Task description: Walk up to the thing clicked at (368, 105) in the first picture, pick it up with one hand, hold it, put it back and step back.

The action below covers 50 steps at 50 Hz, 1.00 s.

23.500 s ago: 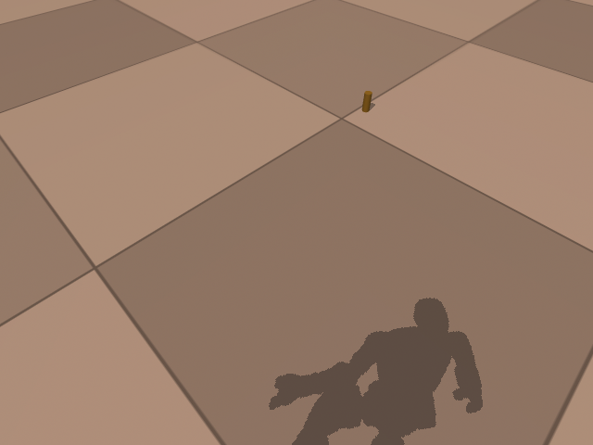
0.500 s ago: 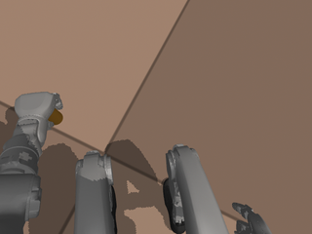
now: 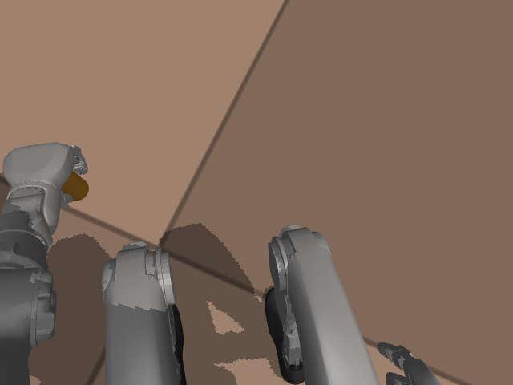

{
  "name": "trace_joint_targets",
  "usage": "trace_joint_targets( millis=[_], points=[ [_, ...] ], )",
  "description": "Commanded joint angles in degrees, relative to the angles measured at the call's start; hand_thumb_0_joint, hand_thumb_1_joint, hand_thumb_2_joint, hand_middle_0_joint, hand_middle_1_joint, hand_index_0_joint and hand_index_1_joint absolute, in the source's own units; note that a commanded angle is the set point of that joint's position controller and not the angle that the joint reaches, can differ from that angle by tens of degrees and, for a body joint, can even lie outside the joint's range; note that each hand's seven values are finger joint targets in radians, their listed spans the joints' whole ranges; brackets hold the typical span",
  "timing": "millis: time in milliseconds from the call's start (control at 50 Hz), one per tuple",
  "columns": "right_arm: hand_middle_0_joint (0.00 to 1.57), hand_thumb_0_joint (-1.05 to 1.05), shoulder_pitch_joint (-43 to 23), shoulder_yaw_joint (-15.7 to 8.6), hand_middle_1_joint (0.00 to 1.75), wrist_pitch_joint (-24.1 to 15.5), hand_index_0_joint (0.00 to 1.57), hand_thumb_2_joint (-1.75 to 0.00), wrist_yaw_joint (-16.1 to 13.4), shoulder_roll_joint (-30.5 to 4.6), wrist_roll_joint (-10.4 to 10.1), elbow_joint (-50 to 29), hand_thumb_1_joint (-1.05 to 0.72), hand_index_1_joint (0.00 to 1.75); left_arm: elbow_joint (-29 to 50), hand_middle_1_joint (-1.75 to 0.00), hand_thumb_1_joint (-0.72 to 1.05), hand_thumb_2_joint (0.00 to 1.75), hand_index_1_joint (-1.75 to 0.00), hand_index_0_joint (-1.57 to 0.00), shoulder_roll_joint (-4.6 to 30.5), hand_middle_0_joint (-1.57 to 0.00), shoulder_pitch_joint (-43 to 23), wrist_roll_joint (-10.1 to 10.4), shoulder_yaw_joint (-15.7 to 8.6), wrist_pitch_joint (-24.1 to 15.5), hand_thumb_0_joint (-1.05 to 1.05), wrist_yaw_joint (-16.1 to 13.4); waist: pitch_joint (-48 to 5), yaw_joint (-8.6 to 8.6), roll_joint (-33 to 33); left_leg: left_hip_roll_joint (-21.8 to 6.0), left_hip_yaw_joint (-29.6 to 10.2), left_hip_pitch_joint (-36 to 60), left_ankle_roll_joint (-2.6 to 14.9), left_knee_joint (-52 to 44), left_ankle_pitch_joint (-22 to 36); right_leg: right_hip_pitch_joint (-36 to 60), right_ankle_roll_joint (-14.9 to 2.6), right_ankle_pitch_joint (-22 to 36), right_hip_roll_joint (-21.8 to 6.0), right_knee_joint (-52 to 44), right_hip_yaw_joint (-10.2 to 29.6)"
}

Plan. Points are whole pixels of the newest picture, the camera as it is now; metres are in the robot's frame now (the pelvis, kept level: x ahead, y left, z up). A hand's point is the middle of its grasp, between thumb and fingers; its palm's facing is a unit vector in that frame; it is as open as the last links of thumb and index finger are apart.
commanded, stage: lower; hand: left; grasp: from above
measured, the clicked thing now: (63, 181) +0.45 +0.29 -0.19
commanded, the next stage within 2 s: rest in 0.48 s
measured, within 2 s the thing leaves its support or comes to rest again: rests again in 1.24 s
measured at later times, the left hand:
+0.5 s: hand (71, 196) +0.43 +0.29 -0.21, palm faces -0.46 -0.08 -0.88, open 6.9 cm
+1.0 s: hand (81, 198) +0.44 +0.29 -0.25, palm faces -0.45 -0.10 -0.89, open 6.9 cm
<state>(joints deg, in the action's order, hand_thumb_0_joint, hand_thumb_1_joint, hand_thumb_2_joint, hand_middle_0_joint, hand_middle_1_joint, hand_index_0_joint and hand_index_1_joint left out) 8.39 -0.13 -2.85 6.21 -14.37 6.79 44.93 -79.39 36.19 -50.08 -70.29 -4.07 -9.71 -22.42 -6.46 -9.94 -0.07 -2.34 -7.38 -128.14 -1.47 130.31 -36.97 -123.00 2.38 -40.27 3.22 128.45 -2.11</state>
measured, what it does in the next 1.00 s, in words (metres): lowers itself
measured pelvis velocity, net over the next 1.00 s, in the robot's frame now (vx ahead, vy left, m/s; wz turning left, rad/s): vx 0.00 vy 0.00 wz -0.06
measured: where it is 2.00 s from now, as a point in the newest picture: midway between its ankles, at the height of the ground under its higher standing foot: (231, 359)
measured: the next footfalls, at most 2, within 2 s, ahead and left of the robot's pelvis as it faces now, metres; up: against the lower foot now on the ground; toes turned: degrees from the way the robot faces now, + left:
none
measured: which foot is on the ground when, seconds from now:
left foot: down 0.00-1.00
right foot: down 0.00-1.00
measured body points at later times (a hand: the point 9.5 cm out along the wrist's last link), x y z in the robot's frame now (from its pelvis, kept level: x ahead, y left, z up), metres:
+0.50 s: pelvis +0.00 +0.00 -0.04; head +0.23 +0.06 +0.35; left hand +0.45 +0.29 -0.16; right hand +0.07 -0.28 -0.15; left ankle +0.09 +0.14 -0.33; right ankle +0.09 -0.13 -0.33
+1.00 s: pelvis +0.00 +0.00 -0.06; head +0.24 +0.07 +0.32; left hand +0.46 +0.29 -0.20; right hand +0.06 -0.27 -0.16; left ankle +0.09 +0.14 -0.33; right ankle +0.09 -0.13 -0.33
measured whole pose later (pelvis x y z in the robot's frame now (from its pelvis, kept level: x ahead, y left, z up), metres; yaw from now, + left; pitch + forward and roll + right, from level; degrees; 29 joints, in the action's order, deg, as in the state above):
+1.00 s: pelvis +0.00 +0.00 -0.06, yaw -3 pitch +31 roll -8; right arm 6.3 5.5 -5.6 8.9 -15.5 11.1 44.5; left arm -88.4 43.1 -51.4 -72.6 -8.0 -12.6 -29.2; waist -0.1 -13.9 -3.5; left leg -1.8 -11.8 -135.1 -2.5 142.2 -38.4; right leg -129.0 2.9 -40.8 4.7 138.1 -5.0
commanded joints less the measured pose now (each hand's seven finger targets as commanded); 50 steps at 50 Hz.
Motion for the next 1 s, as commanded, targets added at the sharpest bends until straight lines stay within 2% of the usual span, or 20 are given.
trace_joint_targets(
  millis=[0,20,80,160,240,280,360,420,480,600,620,720,780,800,820,840,860,900,940,980],
  points=[
    [0.2,0.0,9.7,-3.6,0.3,-0.6,0.2,-0.91,-0.6,-12.4,0.2,-1.0,-0.92,0.3,8.3,-0.57,0.55,0.55,-0.55,-0.97,14.3,-0.95,-18.7,0.8,-1.4,-0.2,0.0,-2.3,-36.7,0.41,10.9,1.3,6.2,27.7,3.05,-12.3,4.9,16.7,-4.48,9.7,1.1,-15.3,-5.0],
    [0.2,0.0,9.9,-3.7,0.3,-0.7,0.2,-0.91,-0.7,-12.9,0.2,-1.0,-0.92,0.3,7.8,-0.59,0.58,0.53,-0.56,-0.98,15.6,-0.95,-18.7,0.7,-2.3,-0.2,0.0,-2.4,-36.2,0.28,11.3,1.4,6.2,28.0,3.09,-12.1,4.7,15.9,-4.45,9.4,0.9,-15.2,-4.9],
    [0.2,0.0,9.6,-3.4,0.3,-0.7,0.2,-0.91,-0.7,-12.6,0.1,-0.9,-0.92,0.3,7.7,-0.58,0.58,0.56,-0.56,-0.99,14.7,-0.97,-18.4,0.6,-1.6,-0.2,0.0,-2.5,-36.6,0.65,12.0,1.4,6.1,28.4,2.87,-11.8,4.6,15.4,-4.6,9.5,1.0,-14.5,-5.1],
    [0.2,0.0,9.4,-2.8,0.3,-0.8,0.2,-0.91,-0.6,-12.8,0.3,-0.6,-0.92,0.3,3.7,-0.57,0.57,0.59,-0.56,-1.0,13.5,-0.99,-18.5,0.6,0.1,-0.3,0.0,-2.5,-32.8,-0.88,10.4,1.3,5.8,25.3,3.08,-10.4,4.4,13.9,-4.44,9.7,1.2,-13.7,-5.5],
    [0.2,0.0,9.8,-2.0,0.3,-1.1,0.2,-0.9,-0.4,-13.4,0.8,-0.5,-0.92,0.3,4.1,-0.57,0.6,0.57,-0.55,-1.01,15.4,-0.99,-19.5,0.3,-1.6,-1.3,0.0,-3.2,-34.0,-0.93,11.3,1.3,5.4,26.3,2.84,-9.1,5.8,13.5,-4.37,10.8,1.0,-11.9,-6.2],
    [0.2,0.0,9.3,-1.7,0.3,-1.2,0.2,-0.91,-0.3,-13.3,1.0,-0.5,-0.92,0.3,3.0,-0.57,0.61,0.56,-0.55,-1.02,14.8,-1.01,-19.6,0.0,-0.7,-1.7,0.0,-3.3,-33.2,-1.38,11.7,1.3,5.3,26.0,2.79,-8.4,5.7,12.7,-4.42,10.9,1.1,-11.1,-6.4],
    [0.2,0.0,8.8,-1.3,0.3,-1.4,0.2,-0.9,-0.1,-13.9,1.6,-0.6,-0.92,0.3,3.8,-0.58,0.6,0.58,-0.56,-1.01,17.4,-0.99,-19.7,-0.7,-2.7,-2.6,0.0,-4.7,-34.5,-0.86,14.2,1.2,5.4,26.2,2.55,-7.2,5.6,12.4,-4.33,10.7,1.2,-10.0,-6.6],
    [0.2,0.0,9.0,-0.9,0.3,-1.7,0.2,-0.91,0.3,-13.8,2.2,-0.6,-0.92,0.3,3.7,-0.59,0.62,0.6,-0.58,-1.03,17.1,-1.01,-19.4,-1.1,-2.6,-2.6,0.0,-5.6,-34.2,-1.74,14.2,1.1,5.4,25.4,2.61,-6.2,6.4,12.9,-4.18,11.8,1.3,-9.2,-6.8],
    [0.2,0.0,8.8,-0.9,0.3,-1.7,0.2,-0.9,0.3,-14.0,2.4,-0.7,-0.92,0.3,5.2,-0.59,0.62,0.61,-0.58,-1.03,18.6,-1.01,-18.5,-0.6,-4.4,-2.4,0.0,-6.6,-36.3,-0.95,14.7,1.1,5.4,25.3,2.65,-5.4,7.3,14.1,-3.9,12.8,1.4,-8.9,-6.7],
    [0.2,0.0,8.9,-0.7,0.3,-1.8,0.2,-0.9,0.7,-14.5,2.8,-0.3,-0.91,0.3,2.7,-0.55,0.62,0.64,-0.54,-1.02,17.9,-1.02,-18.0,-0.5,-3.8,-1.3,0.0,-7.0,-34.2,-2.14,14.4,1.0,4.8,23.9,2.7,-4.4,6.6,12.2,-3.91,12.5,1.5,-7.9,-7.4],
    [0.2,0.0,8.5,-0.3,0.3,-1.8,0.2,-0.9,0.8,-14.2,2.8,-0.1,-0.91,0.3,0.8,-0.55,0.61,0.61,-0.54,-1.02,17.1,-1.01,-17.3,-0.6,-2.8,-1.4,0.0,-6.9,-32.8,-2.34,13.7,0.9,4.9,22.2,2.81,-3.9,6.1,12.5,-3.89,12.2,1.7,-7.8,-7.1],
    [0.2,0.0,8.6,0.4,0.3,-2.2,0.2,-0.9,1.1,-14.8,3.3,-0.3,-0.9,0.3,0.8,-0.56,0.65,0.6,-0.54,-1.04,18.9,-1.02,-16.7,-0.6,-4.2,-2.0,0.0,-7.3,-33.6,-2.22,13.9,1.0,4.4,22.4,2.69,-2.9,7.4,13.7,-3.75,13.4,1.9,-6.7,-7.7],
    [0.2,0.0,8.5,0.6,0.3,-2.6,0.2,-0.9,1.5,-14.8,3.5,-0.3,-0.91,0.3,-1.1,-0.57,0.67,0.61,-0.55,-1.06,18.2,-1.04,-17.5,-1.0,-3.3,-2.4,0.0,-7.7,-30.9,-3.56,13.6,0.8,4.1,21.6,2.69,-2.2,6.7,11.9,-3.75,13.1,2.2,-6.4,-8.2],
    [0.2,0.0,9.0,0.6,0.3,-2.6,0.2,-0.9,1.5,-15.2,3.7,-0.4,-0.91,0.3,0.6,-0.57,0.67,0.62,-0.55,-1.06,20.1,-1.04,-18.3,-1.3,-4.7,-2.8,0.0,-8.0,-31.6,-3.86,13.6,0.8,4.0,21.5,2.69,-1.9,8.0,13.0,-3.67,14.3,2.2,-6.2,-8.4],
    [0.2,0.0,9.5,0.6,0.3,-2.6,0.2,-0.9,1.6,-15.5,3.8,-0.3,-0.91,0.3,0.3,-0.56,0.66,0.62,-0.55,-1.06,21.9,-1.04,-17.0,-1.5,-6.4,-2.9,0.0,-8.4,-32.5,-3.01,13.8,0.8,4.1,21.5,2.71,-1.5,9.1,14.4,-3.51,15.5,2.2,-6.0,-8.1],
    [0.2,0.0,8.6,0.8,0.3,-2.7,0.2,-0.9,1.7,-15.3,3.8,-0.3,-0.9,0.3,-1.1,-0.56,0.66,0.62,-0.55,-1.05,19.5,-1.04,-16.2,-1.2,-5.0,-2.9,0.0,-8.5,-31.8,-2.71,14.3,0.8,4.0,22.1,2.51,-1.6,8.2,12.5,-3.76,14.2,2.1,-5.4,-8.4],
    [0.2,0.0,8.8,0.8,0.3,-2.9,0.2,-0.9,1.9,-15.3,4.2,-0.5,-0.9,0.3,-0.5,-0.59,0.7,0.61,-0.57,-1.07,20.1,-1.04,-17.4,-1.5,-5.5,-3.1,0.0,-9.0,-31.7,-3.84,15.2,0.8,3.9,22.3,2.51,-1.4,8.5,12.5,-3.68,14.8,2.2,-5.4,-8.6],
    [0.2,0.0,8.1,1.4,0.3,-3.2,0.2,-0.9,2.3,-15.2,4.3,-0.8,-0.91,0.3,-3.4,-0.58,0.69,0.6,-0.56,-1.07,18.3,-1.05,-17.1,-1.8,-3.6,-2.8,0.0,-9.3,-29.4,-4.41,15.3,0.8,3.6,21.0,2.49,-1.5,6.1,11.0,-3.92,12.4,2.4,-5.4,-8.7],
    [0.2,0.0,8.2,1.2,0.3,-3.4,0.2,-0.9,2.3,-15.9,4.5,-0.7,-0.9,0.3,-0.9,-0.58,0.7,0.62,-0.56,-1.07,21.5,-1.05,-17.5,-1.7,-5.6,-3.2,0.0,-9.7,-30.4,-3.54,16.3,0.7,3.5,21.7,2.37,-1.5,6.2,11.4,-3.92,12.3,2.5,-5.2,-9.1],
    [0.2,0.0,7.9,1.4,0.3,-3.5,0.2,-0.9,2.5,-15.9,4.7,-0.7,-0.9,0.3,-0.8,-0.58,0.71,0.63,-0.56,-1.08,21.6,-1.07,-17.0,-2.3,-5.7,-3.1,0.0,-10.1,-31.7,-3.32,18.1,0.7,3.4,23.5,2.07,-1.6,7.1,11.1,-4.07,13.0,2.5,-4.2,-9.5]
  ],
)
